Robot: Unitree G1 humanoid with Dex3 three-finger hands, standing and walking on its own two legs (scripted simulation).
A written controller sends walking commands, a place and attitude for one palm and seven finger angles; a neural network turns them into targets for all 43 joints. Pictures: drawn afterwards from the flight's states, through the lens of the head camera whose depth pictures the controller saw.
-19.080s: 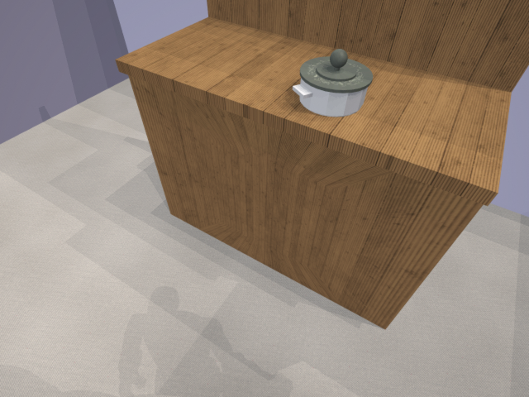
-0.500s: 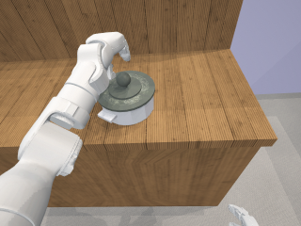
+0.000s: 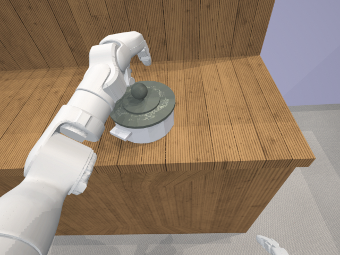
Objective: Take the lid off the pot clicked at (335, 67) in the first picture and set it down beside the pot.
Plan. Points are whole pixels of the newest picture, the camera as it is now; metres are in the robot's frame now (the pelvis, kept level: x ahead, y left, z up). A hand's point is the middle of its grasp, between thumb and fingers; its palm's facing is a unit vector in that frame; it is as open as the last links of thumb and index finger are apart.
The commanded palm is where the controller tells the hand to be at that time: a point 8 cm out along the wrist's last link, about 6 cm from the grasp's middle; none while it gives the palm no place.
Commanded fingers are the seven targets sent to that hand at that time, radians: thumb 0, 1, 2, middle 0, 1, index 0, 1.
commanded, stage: lower the open fingers around the knob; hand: left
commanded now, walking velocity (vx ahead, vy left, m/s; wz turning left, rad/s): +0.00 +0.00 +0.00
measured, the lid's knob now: (139, 91) +0.49 +0.08 +0.14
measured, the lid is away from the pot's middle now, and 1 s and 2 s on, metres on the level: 0.00 0.00 0.00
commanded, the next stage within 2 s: close the fingers and squeeze the knob in 1.06 s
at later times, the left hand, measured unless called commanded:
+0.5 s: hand (133, 89) +0.44 +0.08 +0.18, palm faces -0.27 -0.05 -0.96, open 10.4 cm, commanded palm +0.43 +0.09 +0.24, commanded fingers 0.00 -0.43 1.73 -0.86 -0.08 -0.86 -0.08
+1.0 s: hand (137, 92) +0.46 +0.08 +0.16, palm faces -0.34 -0.08 -0.94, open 10.3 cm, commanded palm +0.45 +0.09 +0.22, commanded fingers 0.00 -0.43 1.73 -0.86 -0.08 -0.86 -0.08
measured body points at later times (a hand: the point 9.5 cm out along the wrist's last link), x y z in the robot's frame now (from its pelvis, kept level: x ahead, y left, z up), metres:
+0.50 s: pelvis -0.01 +0.00 +0.00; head +0.00 -0.03 +0.45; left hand +0.45 +0.08 +0.24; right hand +0.13 -0.24 -0.13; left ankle +0.03 +0.09 -0.74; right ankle -0.05 -0.12 -0.74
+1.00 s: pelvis +0.00 -0.01 +0.00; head +0.02 -0.04 +0.45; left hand +0.47 +0.08 +0.21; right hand +0.09 -0.27 -0.14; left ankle +0.03 +0.09 -0.74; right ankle -0.05 -0.12 -0.74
